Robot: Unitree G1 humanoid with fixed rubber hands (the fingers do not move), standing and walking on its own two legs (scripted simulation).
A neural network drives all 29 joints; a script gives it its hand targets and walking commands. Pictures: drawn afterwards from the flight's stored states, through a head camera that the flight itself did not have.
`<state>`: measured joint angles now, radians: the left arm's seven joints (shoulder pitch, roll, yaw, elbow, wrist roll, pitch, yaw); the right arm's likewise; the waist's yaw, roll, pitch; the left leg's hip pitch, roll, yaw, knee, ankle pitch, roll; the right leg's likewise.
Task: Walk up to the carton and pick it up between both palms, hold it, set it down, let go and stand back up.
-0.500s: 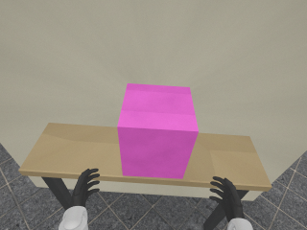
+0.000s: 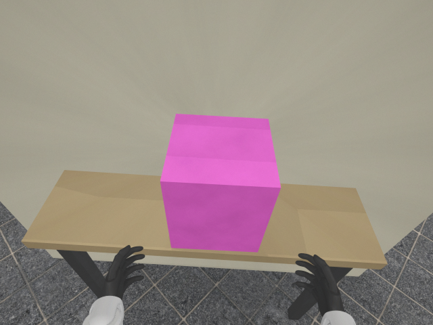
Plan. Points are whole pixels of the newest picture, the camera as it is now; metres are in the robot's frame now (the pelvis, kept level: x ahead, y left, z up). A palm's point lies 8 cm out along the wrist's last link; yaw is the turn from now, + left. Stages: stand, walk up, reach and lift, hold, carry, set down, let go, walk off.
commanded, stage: set down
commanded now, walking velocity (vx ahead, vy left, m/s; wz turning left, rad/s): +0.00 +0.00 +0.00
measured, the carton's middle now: (218, 185) +0.42 +0.01 +0.00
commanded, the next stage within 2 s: let go in 0.84 s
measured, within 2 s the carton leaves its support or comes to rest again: neither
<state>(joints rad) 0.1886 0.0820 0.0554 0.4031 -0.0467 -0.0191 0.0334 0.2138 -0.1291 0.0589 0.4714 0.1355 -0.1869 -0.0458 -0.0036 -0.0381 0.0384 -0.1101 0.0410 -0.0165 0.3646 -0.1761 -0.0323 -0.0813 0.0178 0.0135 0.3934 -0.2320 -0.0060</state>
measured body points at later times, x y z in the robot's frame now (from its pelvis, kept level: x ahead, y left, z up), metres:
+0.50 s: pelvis +0.00 +0.00 +0.00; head +0.00 +0.01 +0.45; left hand +0.20 +0.20 -0.06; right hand +0.18 -0.20 -0.06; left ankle +0.02 +0.15 -0.74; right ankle -0.01 -0.11 -0.74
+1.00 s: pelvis +0.01 +0.00 +0.00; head +0.02 +0.00 +0.45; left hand +0.19 +0.21 -0.08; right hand +0.17 -0.20 -0.09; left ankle +0.02 +0.15 -0.74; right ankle -0.01 -0.11 -0.74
